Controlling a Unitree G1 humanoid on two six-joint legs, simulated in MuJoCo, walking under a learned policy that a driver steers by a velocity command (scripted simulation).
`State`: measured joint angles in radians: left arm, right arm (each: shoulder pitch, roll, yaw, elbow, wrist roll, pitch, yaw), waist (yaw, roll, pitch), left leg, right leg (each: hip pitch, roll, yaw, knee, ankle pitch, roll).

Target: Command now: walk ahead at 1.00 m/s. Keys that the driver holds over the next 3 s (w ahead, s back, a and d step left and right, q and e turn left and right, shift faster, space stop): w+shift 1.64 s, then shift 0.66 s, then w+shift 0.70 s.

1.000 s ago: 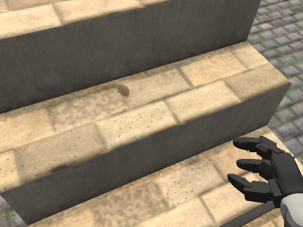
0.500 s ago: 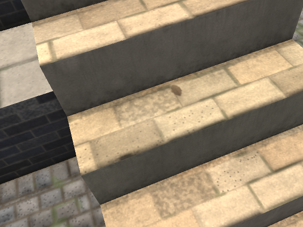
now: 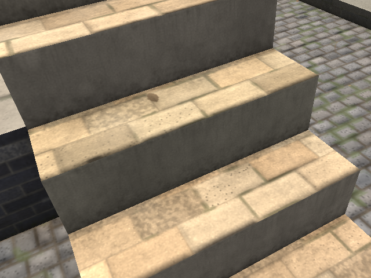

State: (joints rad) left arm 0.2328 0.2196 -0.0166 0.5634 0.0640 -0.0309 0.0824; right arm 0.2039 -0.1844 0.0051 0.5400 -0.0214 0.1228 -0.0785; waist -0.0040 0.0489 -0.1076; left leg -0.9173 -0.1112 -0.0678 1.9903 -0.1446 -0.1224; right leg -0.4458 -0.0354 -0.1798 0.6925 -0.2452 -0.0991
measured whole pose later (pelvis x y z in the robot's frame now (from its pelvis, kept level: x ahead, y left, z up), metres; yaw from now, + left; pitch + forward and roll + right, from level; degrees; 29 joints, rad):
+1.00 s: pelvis +0.10 +0.06 +0.03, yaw +0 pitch +1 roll +0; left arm 0.08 0.26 0.01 0.67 0.01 0.08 -0.02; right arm 0.12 -0.20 0.08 0.60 -0.04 -0.02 -0.06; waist 0.00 -0.03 0.02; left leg 0.00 0.01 0.19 0.32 -0.27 -0.06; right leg -0.17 -0.07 -0.13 0.37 -0.21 0.01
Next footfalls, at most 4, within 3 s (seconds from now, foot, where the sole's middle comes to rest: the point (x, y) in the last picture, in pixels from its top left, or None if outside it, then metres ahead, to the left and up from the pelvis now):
0.50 left None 0.03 0.15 -0.75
1.60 left None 0.05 0.25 -0.97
1.72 right None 0.03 -0.01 -0.75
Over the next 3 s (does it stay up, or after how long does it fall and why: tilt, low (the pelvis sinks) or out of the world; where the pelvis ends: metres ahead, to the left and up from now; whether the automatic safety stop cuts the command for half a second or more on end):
stays up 0.02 0.14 -0.15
